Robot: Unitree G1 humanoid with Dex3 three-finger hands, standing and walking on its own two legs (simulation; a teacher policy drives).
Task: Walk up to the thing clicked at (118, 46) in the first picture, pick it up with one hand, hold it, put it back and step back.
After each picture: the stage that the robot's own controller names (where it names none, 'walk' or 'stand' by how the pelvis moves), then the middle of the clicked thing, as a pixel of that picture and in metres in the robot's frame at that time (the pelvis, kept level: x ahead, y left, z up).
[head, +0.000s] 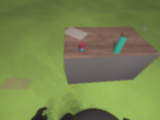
stand; (120, 43) +0.80 -0.32 -0.01
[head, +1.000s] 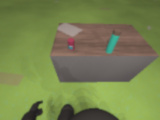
walk; (112, 42) +0.72 -0.21 +0.03
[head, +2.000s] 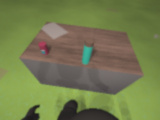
walk; (87, 52) +0.54 +0.07 +0.01
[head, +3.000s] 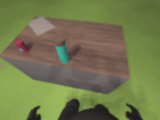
stand; (62, 51) +0.47 +0.23 +0.02
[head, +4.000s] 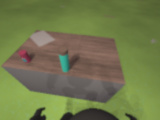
stand; (64, 60) +0.47 +0.21 +0.00
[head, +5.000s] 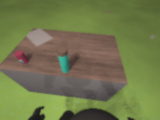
stand; (64, 61) +0.44 +0.20 +0.00
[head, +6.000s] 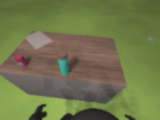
stand; (63, 64) +0.42 +0.20 -0.01
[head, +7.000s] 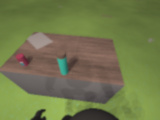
stand; (63, 63) +0.44 +0.21 -0.02
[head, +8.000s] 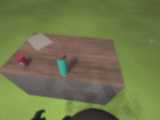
stand; (62, 64) +0.43 +0.22 -0.02
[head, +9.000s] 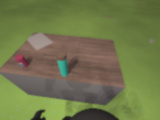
rise first; (63, 65) +0.43 +0.21 -0.02
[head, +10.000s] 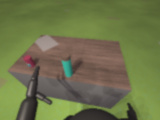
rise first; (67, 65) +0.43 +0.20 -0.01
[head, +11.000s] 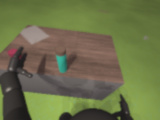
go down; (62, 60) +0.45 +0.18 +0.00
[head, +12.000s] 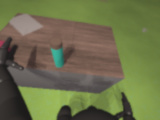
go down; (58, 54) +0.45 +0.19 +0.04
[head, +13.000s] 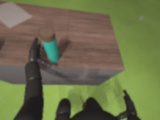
close in; (51, 48) +0.46 +0.20 +0.07
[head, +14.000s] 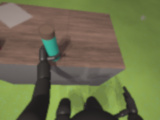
close; (51, 46) +0.47 +0.20 +0.08
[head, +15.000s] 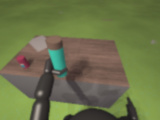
lift; (58, 59) +0.32 +0.18 +0.20
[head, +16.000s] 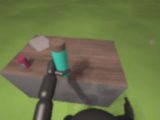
hold; (61, 60) +0.32 +0.16 +0.18
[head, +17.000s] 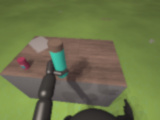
hold; (59, 61) +0.33 +0.17 +0.17
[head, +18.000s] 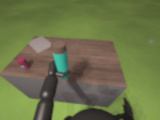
hold; (61, 62) +0.33 +0.16 +0.16
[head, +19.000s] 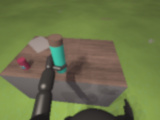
crouch; (58, 56) +0.36 +0.18 +0.18
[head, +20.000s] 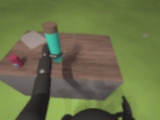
lower; (54, 44) +0.44 +0.21 +0.18
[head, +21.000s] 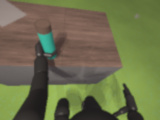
lower; (48, 43) +0.49 +0.20 +0.08
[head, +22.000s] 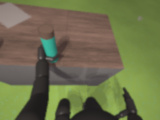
lower; (50, 47) +0.46 +0.20 +0.08
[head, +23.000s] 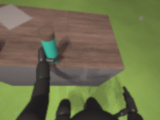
lower; (50, 48) +0.46 +0.20 +0.08
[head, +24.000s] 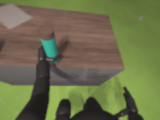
lower; (50, 47) +0.46 +0.20 +0.08
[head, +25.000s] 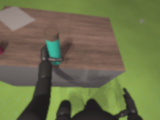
open; (54, 49) +0.46 +0.19 +0.08
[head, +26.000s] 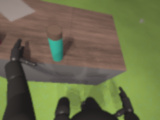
sink last; (56, 46) +0.45 +0.18 +0.08
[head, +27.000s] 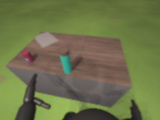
sink last; (66, 61) +0.44 +0.20 +0.03
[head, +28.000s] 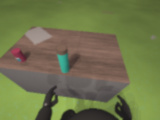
stand; (63, 60) +0.43 +0.19 +0.04
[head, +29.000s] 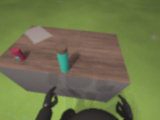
stand; (63, 59) +0.43 +0.20 +0.05
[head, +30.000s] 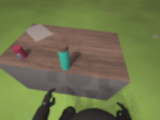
stand; (64, 57) +0.44 +0.19 +0.04
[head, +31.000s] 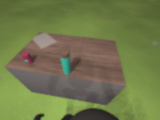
stand; (66, 63) +0.46 +0.20 -0.01
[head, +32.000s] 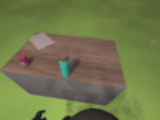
stand; (64, 66) +0.42 +0.20 -0.02
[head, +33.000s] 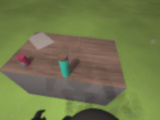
stand; (64, 66) +0.42 +0.20 -0.02
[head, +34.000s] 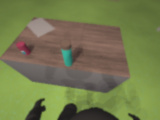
walk; (67, 54) +0.47 +0.18 +0.00
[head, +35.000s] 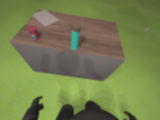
walk; (75, 38) +0.66 +0.15 +0.00
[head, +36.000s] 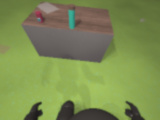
walk; (71, 17) +1.00 +0.27 +0.01
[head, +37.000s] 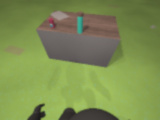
stand; (80, 23) +1.05 +0.17 +0.01
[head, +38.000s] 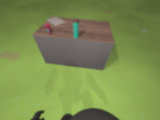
stand; (76, 28) +1.04 +0.19 -0.01
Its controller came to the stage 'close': yes
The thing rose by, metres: 0.19
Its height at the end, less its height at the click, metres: +0.00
